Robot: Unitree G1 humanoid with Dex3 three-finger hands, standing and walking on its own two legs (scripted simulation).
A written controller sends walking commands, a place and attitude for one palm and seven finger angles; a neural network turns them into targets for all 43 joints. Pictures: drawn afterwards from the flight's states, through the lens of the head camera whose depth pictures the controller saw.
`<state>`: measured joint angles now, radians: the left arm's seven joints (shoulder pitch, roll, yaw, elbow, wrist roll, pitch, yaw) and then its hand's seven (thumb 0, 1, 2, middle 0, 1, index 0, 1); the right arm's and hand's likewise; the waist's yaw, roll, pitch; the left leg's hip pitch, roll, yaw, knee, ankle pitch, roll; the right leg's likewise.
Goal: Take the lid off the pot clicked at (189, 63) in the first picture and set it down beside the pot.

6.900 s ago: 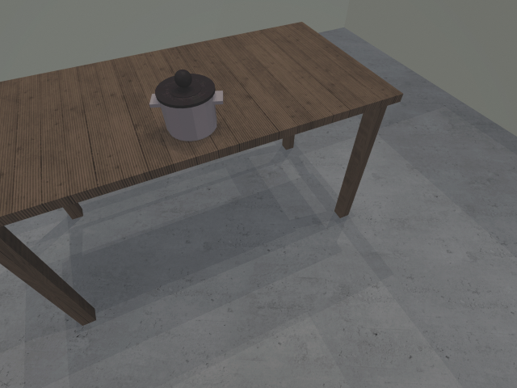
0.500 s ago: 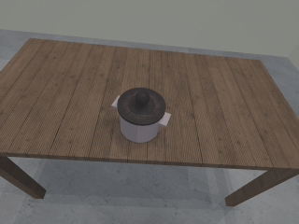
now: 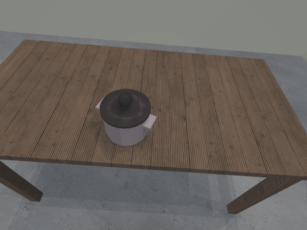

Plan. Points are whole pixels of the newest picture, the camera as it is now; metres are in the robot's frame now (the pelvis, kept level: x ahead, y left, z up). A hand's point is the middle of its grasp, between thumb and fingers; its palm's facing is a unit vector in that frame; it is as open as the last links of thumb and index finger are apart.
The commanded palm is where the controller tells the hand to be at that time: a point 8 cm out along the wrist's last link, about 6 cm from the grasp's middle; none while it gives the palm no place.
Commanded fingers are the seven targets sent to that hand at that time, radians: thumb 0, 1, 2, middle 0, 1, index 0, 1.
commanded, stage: come to a stop and stand still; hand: left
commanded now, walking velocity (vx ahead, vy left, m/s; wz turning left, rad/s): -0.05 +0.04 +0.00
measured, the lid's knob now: (125, 99) +0.45 +0.12 +0.07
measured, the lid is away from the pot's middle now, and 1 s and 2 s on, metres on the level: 0.00 0.00 0.00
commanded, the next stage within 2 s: look again from close up in 1.06 s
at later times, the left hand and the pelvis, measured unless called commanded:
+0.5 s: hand out of the picture +0.00 +0.23 -0.17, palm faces -0.01 -0.96 -0.29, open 7.4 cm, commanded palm none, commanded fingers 0.00 0.90 0.90 -0.20 -0.30 -0.20 -0.30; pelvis -0.03 +0.02 -0.01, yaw -1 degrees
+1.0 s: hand out of the picture +0.02 +0.18 -0.17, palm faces -0.02 -0.97 -0.23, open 7.3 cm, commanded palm none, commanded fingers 0.00 0.90 0.90 -0.20 -0.30 -0.20 -0.30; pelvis -0.01 -0.01 +0.00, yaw -1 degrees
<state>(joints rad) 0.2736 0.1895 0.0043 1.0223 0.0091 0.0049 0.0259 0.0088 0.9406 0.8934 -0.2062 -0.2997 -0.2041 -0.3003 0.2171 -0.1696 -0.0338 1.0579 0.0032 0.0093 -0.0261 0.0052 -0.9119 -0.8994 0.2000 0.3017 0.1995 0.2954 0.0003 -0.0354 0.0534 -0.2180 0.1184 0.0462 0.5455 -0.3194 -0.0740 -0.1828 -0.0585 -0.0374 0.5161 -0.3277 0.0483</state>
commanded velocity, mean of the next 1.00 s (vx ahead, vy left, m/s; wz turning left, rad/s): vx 0.00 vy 0.00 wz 0.00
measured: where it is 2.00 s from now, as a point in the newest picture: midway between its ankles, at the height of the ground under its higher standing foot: outside the picture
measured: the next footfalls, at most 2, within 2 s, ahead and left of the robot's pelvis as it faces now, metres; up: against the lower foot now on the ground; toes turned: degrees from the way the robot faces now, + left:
none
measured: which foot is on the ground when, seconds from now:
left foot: down 0.00-1.00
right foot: down 0.00-1.00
